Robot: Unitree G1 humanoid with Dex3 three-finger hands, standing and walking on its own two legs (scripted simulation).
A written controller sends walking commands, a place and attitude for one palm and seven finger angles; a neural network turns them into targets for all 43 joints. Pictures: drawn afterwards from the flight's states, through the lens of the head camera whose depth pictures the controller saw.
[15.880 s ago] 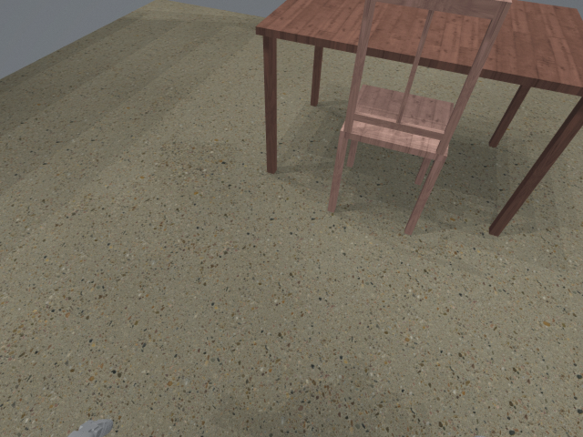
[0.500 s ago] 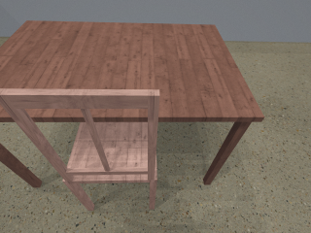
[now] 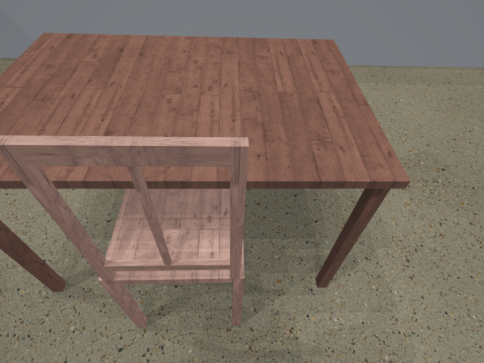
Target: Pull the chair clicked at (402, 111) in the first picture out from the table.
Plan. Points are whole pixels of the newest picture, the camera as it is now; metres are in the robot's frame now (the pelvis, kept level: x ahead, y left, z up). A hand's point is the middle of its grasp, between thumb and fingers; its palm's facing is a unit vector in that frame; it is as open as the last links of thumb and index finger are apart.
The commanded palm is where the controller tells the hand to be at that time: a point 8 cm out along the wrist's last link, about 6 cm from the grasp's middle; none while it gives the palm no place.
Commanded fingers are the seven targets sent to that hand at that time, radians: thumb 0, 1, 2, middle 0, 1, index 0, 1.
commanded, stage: come to a stop and stand still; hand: left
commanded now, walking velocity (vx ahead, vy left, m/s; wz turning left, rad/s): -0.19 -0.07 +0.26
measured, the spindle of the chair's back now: (154, 223) +0.38 +0.21 -0.05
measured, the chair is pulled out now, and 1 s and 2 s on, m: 0.00 0.00 0.00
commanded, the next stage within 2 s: look again from close up in 0.94 s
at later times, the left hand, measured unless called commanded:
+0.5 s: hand out of the picture +0.02 +0.22 -0.18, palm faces +0.02 -0.97 -0.23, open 7.4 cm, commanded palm none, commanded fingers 0.00 0.90 0.90 -0.20 -0.30 -0.20 -0.30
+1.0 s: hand out of the picture +0.02 +0.21 -0.18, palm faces +0.01 -0.98 -0.19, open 7.4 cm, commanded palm none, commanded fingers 0.00 0.90 0.90 -0.20 -0.30 -0.20 -0.30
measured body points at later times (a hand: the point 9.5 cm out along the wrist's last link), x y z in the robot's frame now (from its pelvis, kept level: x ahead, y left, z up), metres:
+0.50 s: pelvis +0.00 +0.03 -0.01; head +0.01 +0.03 +0.44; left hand +0.02 +0.27 -0.16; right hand +0.02 -0.20 -0.16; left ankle +0.01 +0.13 -0.74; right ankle -0.03 -0.09 -0.74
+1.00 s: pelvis +0.01 +0.03 +0.00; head +0.03 +0.04 +0.45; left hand +0.02 +0.26 -0.16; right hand +0.05 -0.20 -0.15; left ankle +0.01 +0.13 -0.74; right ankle -0.03 -0.09 -0.74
